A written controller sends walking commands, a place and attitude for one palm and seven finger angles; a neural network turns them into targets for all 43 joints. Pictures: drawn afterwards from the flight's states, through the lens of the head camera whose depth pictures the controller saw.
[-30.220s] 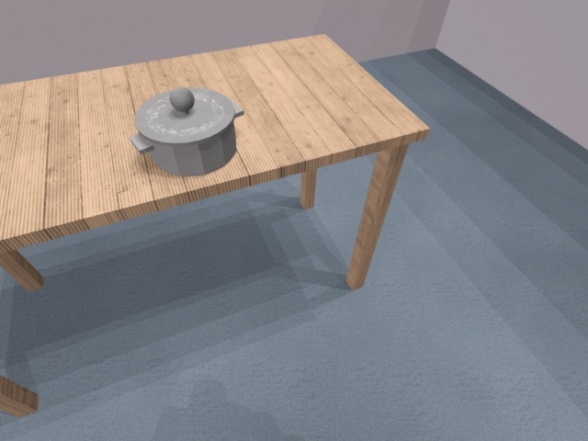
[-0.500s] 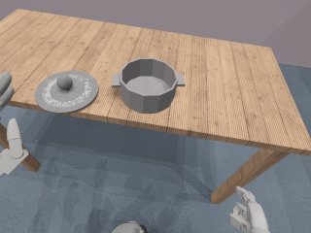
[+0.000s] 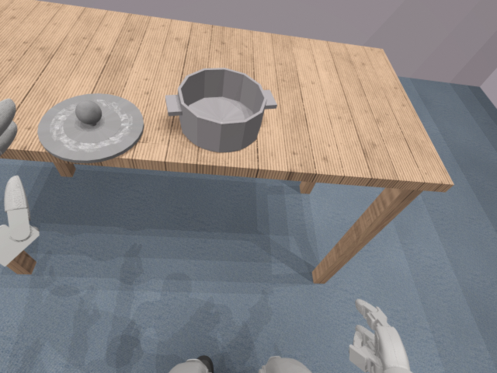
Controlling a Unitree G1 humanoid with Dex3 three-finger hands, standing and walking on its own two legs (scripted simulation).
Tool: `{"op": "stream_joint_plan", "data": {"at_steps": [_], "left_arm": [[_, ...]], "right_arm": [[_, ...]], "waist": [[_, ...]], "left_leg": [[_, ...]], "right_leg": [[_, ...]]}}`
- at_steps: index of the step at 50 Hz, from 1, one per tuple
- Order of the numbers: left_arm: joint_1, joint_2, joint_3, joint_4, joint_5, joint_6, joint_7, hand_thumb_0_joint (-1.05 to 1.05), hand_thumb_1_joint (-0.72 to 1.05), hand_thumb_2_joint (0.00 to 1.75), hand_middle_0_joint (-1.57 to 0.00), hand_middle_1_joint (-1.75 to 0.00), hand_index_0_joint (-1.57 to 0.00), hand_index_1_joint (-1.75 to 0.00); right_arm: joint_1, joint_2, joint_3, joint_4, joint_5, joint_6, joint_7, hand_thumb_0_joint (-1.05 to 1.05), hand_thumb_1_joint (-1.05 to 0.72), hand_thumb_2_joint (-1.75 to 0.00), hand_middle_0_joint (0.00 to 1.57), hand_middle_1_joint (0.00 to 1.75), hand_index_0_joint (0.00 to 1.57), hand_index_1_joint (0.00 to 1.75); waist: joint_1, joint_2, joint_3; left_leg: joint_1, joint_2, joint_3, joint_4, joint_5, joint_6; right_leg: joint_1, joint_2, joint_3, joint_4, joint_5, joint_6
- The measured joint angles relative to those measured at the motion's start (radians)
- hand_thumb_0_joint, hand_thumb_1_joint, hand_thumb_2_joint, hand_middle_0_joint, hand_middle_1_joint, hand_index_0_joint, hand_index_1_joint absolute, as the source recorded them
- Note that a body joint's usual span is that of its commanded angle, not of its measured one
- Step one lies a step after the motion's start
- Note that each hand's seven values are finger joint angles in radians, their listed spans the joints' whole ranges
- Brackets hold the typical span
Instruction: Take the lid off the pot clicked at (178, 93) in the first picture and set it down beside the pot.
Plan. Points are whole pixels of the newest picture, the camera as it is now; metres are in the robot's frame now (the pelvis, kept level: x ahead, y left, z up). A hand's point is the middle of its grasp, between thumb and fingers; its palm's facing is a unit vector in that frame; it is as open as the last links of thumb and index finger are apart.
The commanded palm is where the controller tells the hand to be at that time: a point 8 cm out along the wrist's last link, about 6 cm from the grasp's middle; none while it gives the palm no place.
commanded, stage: step back with the hand held close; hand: left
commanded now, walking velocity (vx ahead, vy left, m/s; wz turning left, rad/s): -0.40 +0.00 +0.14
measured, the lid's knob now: (88, 112) +0.56 +0.32 +0.04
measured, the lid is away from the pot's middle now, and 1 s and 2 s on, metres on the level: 0.26 0.26 0.26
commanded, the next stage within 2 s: stop stepping back and stand still in 0.20 s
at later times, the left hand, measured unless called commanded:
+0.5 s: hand out of the picture +0.10 +0.26 +0.18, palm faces +0.28 -0.88 -0.39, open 7.4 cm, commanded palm +0.01 +0.32 +0.21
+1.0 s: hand out of the picture +0.04 +0.28 +0.18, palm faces +0.40 -0.81 -0.42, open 7.4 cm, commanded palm -0.03 +0.34 +0.21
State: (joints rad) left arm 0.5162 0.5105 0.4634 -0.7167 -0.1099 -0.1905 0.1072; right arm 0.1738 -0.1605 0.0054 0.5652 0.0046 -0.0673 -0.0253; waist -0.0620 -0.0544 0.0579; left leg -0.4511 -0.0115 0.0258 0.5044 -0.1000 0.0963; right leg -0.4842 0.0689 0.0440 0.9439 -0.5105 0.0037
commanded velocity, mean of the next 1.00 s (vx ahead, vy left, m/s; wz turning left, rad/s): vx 0.01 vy -0.04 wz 0.04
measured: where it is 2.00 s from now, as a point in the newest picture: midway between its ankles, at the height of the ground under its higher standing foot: outside the picture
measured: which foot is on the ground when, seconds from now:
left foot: down 0.00-0.20, up 0.22-0.36, down 0.38-0.56, up 0.58-0.76, down 0.78-1.00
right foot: up 0.00-0.20, down 0.22-1.00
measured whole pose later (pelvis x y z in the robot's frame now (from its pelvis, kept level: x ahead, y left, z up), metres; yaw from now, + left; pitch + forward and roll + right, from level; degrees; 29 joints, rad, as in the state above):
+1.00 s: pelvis -0.13 +0.04 -0.01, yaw +6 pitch +1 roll +0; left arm 0.64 0.39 0.36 -0.72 -0.08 -0.14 0.14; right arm 0.22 -0.19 0.00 0.63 0.02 -0.10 -0.04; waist -0.03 -0.01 -0.01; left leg -0.32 0.06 -0.01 0.64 -0.32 0.00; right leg -0.27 0.01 -0.08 0.60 -0.35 -0.04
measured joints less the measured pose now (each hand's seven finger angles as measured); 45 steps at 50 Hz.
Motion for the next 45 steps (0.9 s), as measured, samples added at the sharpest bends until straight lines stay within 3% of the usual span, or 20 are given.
{"op": "stream_joint_plan", "data": {"at_steps": [2,6,9,11,13,15,16,17,19,21,24,27,28,30,33,35,37,39,42,45], "left_arm": [[0.093,0.019,0.013,-0.060,0.002,0.011,0.003,0.01,0.89,0.90,-0.21,-0.30,-0.21,-0.30],[0.224,0.049,0.019,-0.162,0.008,0.001,0.007,0.01,0.89,0.90,-0.22,-0.30,-0.21,-0.30],[0.221,0.067,0.035,-0.166,0.003,-0.029,0.017,0.01,0.89,0.90,-0.22,-0.30,-0.21,-0.30],[0.196,0.083,0.067,-0.147,-0.007,-0.057,0.035,0.01,0.89,0.90,-0.22,-0.30,-0.21,-0.30],[0.123,0.022,0.020,-0.091,-0.004,-0.077,0.030,0.01,0.89,0.90,-0.22,-0.30,-0.21,-0.30],[0.044,-0.019,-0.005,-0.027,0.000,-0.070,0.018,0.01,0.89,0.90,-0.22,-0.30,-0.21,-0.30],[-0.013,-0.040,-0.037,0.049,0.030,-0.082,0.005,0.00,0.89,0.90,-0.22,-0.30,-0.21,-0.30],[-0.072,-0.060,-0.060,0.098,0.035,-0.043,-0.010,0.00,0.89,0.90,-0.21,-0.30,-0.21,-0.30],[-0.127,-0.081,-0.048,0.127,0.016,-0.004,-0.010,0.00,0.89,0.90,-0.21,-0.30,-0.21,-0.30],[-0.134,-0.077,-0.023,0.128,0.007,0.011,-0.001,0.01,0.89,0.90,-0.21,-0.30,-0.20,-0.30],[-0.040,-0.074,-0.019,0.051,0.008,0.047,-0.005,0.01,0.89,0.90,-0.21,-0.30,-0.20,-0.30],[0.126,-0.032,-0.016,-0.086,0.017,0.051,-0.010,0.01,0.89,0.90,-0.21,-0.30,-0.20,-0.30],[0.187,-0.007,-0.003,-0.129,0.021,0.040,-0.010,0.01,0.89,0.90,-0.21,-0.30,-0.20,-0.30],[0.258,0.026,0.011,-0.192,0.026,0.020,-0.013,0.01,0.89,0.90,-0.21,-0.30,-0.21,-0.30],[0.239,0.027,0.013,-0.193,0.026,0.006,-0.010,0.01,0.88,0.90,-0.22,-0.30,-0.21,-0.30],[0.186,-0.007,0.021,-0.131,0.028,-0.002,0.011,0.01,0.88,0.90,-0.22,-0.30,-0.22,-0.30],[0.122,-0.050,0.027,-0.041,0.030,-0.002,0.036,0.01,0.88,0.90,-0.22,-0.30,-0.22,-0.30],[0.055,-0.089,0.017,0.050,0.028,0.008,0.060,0.00,0.89,0.90,-0.22,-0.30,-0.21,-0.30],[-0.017,-0.127,-0.005,0.169,0.027,0.039,0.069,0.00,0.89,0.90,-0.21,-0.30,-0.21,-0.30],[0.008,-0.150,-0.049,0.181,0.036,0.072,0.049,0.01,0.89,0.90,-0.21,-0.30,-0.20,-0.30]], "right_arm": [[0.034,0.002,0.001,-0.011,0.000,-0.004,0.003,0.01,-0.90,-0.90,0.20,0.30,0.20,0.30],[0.094,-0.011,-0.008,0.007,-0.012,-0.025,-0.008,0.01,-0.90,-0.90,0.20,0.30,0.20,0.30],[0.104,-0.024,-0.023,0.042,-0.025,-0.041,-0.021,0.01,-0.90,-0.90,0.20,0.30,0.20,0.30],[0.084,-0.034,-0.024,0.051,-0.020,-0.039,-0.026,0.01,-0.90,-0.90,0.20,0.30,0.20,0.30],[0.040,-0.059,-0.036,0.096,-0.012,-0.022,-0.036,0.01,-0.90,-0.90,0.20,0.30,0.20,0.30],[0.024,-0.052,-0.035,0.125,-0.003,-0.005,-0.040,0.01,-0.90,-0.90,0.20,0.30,0.20,0.30],[0.022,-0.053,-0.032,0.148,0.002,-0.019,-0.029,0.01,-0.90,-0.90,0.20,0.30,0.20,0.30],[0.021,-0.054,-0.030,0.144,0.011,-0.011,-0.021,0.01,-0.90,-0.90,0.20,0.30,0.20,0.30],[0.004,-0.059,-0.012,0.093,0.016,-0.004,-0.029,0.01,-0.90,-0.90,0.20,0.30,0.20,0.30],[-0.034,-0.022,-0.006,0.063,0.012,-0.019,-0.025,0.01,-0.90,-0.90,0.20,0.30,0.20,0.30],[-0.025,0.023,0.011,0.003,0.004,-0.036,-0.001,0.01,-0.90,-0.90,0.20,0.30,0.20,0.30],[0.025,0.040,0.025,-0.024,-0.001,-0.037,0.016,0.01,-0.90,-0.90,0.20,0.30,0.20,0.30],[0.043,0.042,0.027,-0.027,-0.002,-0.029,0.019,0.01,-0.90,-0.90,0.20,0.30,0.20,0.30],[0.059,0.030,0.016,-0.003,0.000,-0.003,0.020,0.01,-0.90,-0.90,0.20,0.30,0.20,0.30],[0.081,0.004,-0.004,0.086,0.004,0.037,0.001,0.01,-0.90,-0.90,0.20,0.30,0.20,0.30],[0.099,-0.008,-0.015,0.115,0.009,0.052,-0.019,0.01,-0.90,-0.90,0.20,0.30,0.20,0.30],[0.113,-0.030,-0.020,0.118,0.018,0.042,-0.040,0.02,-0.90,-0.90,0.20,0.30,0.20,0.30],[0.121,-0.067,-0.031,0.100,0.023,0.016,-0.058,0.02,-0.90,-0.90,0.20,0.30,0.20,0.30],[0.084,-0.065,-0.035,0.102,0.032,0.003,-0.066,0.02,-0.90,-0.90,0.20,0.30,0.20,0.30],[0.070,-0.049,-0.016,0.086,0.028,-0.012,-0.049,0.02,-0.91,-0.90,0.20,0.30,0.20,0.30]], "waist": [[0.003,0.006,-0.012],[0.036,0.029,-0.061],[0.057,0.048,-0.099],[0.086,0.012,-0.106],[0.110,0.061,-0.101],[0.098,0.059,-0.113],[0.090,0.053,-0.135],[0.085,0.042,-0.143],[0.053,0.039,-0.140],[0.022,-0.015,-0.091],[-0.004,-0.044,-0.046],[-0.003,-0.034,-0.034],[0.003,-0.034,-0.037],[0.025,-0.019,-0.022],[0.066,-0.002,-0.046],[0.083,-0.006,-0.078],[0.080,0.004,-0.103],[0.058,0.053,-0.117],[0.040,0.047,-0.090],[0.027,0.057,-0.091]], "left_leg": [[0.006,0.010,-0.005,-0.069,0.049,-0.001],[0.011,0.018,-0.014,-0.191,0.119,-0.018],[-0.011,0.003,-0.015,-0.231,0.145,-0.066],[-0.098,-0.038,0.020,-0.063,-0.016,-0.128],[-0.168,-0.027,-0.019,0.267,-0.271,-0.143],[-0.143,-0.028,-0.026,0.399,-0.355,-0.129],[-0.123,-0.019,-0.026,0.411,-0.307,-0.119],[-0.077,-0.010,-0.036,0.364,-0.272,-0.109],[-0.011,0.019,-0.082,0.215,-0.180,-0.068],[-0.035,-0.009,-0.058,0.239,-0.173,-0.070],[-0.033,-0.011,-0.052,0.165,-0.118,-0.083],[-0.036,0.005,-0.067,0.094,-0.115,-0.092],[-0.052,0.006,-0.066,0.103,-0.160,-0.096],[-0.108,0.009,-0.062,0.261,-0.278,-0.107],[-0.150,0.008,-0.039,0.507,-0.313,-0.099],[-0.086,0.026,-0.006,0.441,-0.326,-0.086],[0.034,0.044,0.016,0.254,-0.326,-0.071],[0.137,0.067,-0.005,0.080,-0.307,-0.050],[0.149,0.042,-0.001,0.111,-0.217,-0.107],[0.160,0.054,-0.013,0.105,-0.225,-0.119]], "right_leg": [[0.012,0.010,-0.034,-0.051,0.027,-0.001],[0.112,0.028,-0.090,-0.207,0.033,-0.014],[0.247,0.034,-0.122,-0.425,0.048,-0.046],[0.322,-0.030,-0.120,-0.570,0.184,-0.098],[0.302,-0.029,-0.110,-0.510,0.208,-0.045],[0.297,-0.053,-0.107,-0.452,0.171,0.000],[0.273,-0.072,-0.113,-0.408,0.156,0.011],[0.249,-0.090,-0.114,-0.353,0.136,0.015],[0.169,-0.094,-0.096,-0.217,0.079,0.006],[0.097,-0.082,-0.007,-0.093,0.021,-0.002],[0.049,-0.041,0.006,-0.057,0.023,-0.005],[0.120,-0.009,-0.050,-0.233,0.042,-0.016],[0.153,-0.006,-0.062,-0.310,0.063,-0.038],[0.167,-0.006,-0.087,-0.372,0.207,-0.073],[0.189,-0.024,-0.103,-0.419,0.239,-0.073],[0.189,-0.053,-0.102,-0.423,0.221,-0.072],[0.180,-0.083,-0.110,-0.390,0.197,-0.062],[0.162,-0.091,-0.137,-0.323,0.174,-0.039],[0.169,-0.104,-0.103,-0.259,0.139,-0.017],[0.197,-0.086,-0.108,-0.300,0.151,-0.027]]}}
